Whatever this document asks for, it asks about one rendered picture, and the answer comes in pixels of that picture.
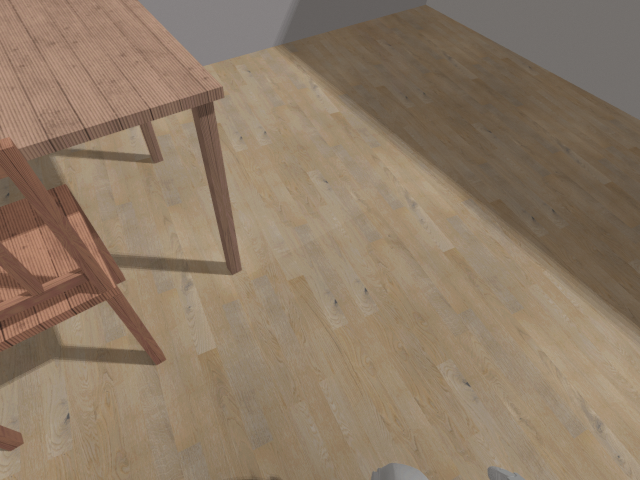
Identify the chair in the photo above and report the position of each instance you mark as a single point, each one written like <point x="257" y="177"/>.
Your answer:
<point x="53" y="266"/>

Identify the table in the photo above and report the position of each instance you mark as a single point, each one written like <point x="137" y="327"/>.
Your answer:
<point x="72" y="71"/>

